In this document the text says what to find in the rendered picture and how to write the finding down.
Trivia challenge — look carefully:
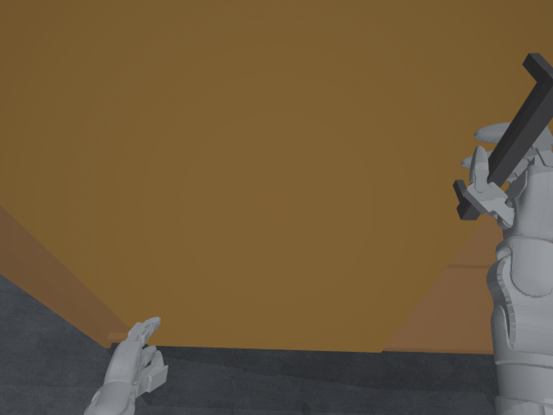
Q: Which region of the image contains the left robot hand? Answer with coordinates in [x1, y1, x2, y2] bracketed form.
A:
[104, 316, 168, 398]

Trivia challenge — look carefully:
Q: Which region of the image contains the handle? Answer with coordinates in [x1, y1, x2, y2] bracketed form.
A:
[453, 53, 553, 220]

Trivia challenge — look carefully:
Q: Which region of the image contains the wardrobe door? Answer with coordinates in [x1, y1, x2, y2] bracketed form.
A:
[0, 0, 553, 353]
[0, 205, 130, 333]

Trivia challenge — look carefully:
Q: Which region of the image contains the robot right forearm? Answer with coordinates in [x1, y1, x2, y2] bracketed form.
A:
[486, 236, 553, 415]

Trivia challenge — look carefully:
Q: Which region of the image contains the robot left forearm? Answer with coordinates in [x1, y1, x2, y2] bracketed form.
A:
[84, 381, 136, 415]

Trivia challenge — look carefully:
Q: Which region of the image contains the right robot hand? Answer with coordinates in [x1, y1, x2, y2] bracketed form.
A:
[461, 122, 553, 243]

